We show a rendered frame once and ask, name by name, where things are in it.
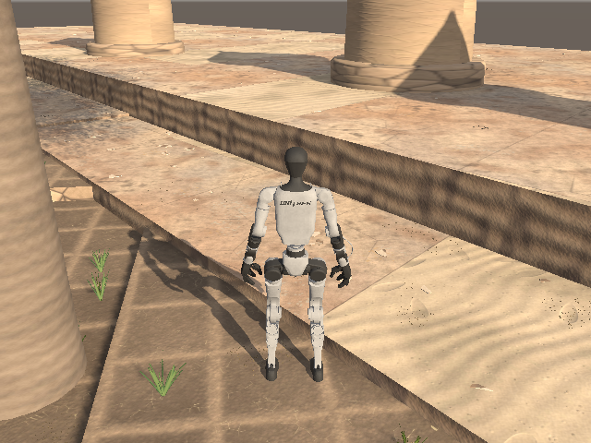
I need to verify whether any left robot forearm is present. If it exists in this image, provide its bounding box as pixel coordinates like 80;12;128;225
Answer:
243;223;261;265

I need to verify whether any right robot thigh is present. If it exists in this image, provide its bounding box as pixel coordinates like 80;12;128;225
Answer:
308;257;327;323

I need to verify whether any right robot hand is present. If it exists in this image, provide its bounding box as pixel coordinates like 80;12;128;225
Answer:
330;263;352;288

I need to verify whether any left robot hand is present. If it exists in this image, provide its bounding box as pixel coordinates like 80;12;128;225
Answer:
241;261;262;285

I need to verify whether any right robot upper arm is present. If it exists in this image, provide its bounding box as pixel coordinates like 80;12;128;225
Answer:
315;186;340;238

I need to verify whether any left robot upper arm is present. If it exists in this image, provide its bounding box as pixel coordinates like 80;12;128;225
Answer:
252;186;277;237

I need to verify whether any right robot forearm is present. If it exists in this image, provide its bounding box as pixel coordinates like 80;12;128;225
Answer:
331;223;349;267

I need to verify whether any robot thigh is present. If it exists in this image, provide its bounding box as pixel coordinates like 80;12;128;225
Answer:
308;257;327;323
264;257;283;323

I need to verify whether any left robot thigh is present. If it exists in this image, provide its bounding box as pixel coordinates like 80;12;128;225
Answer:
264;257;283;323

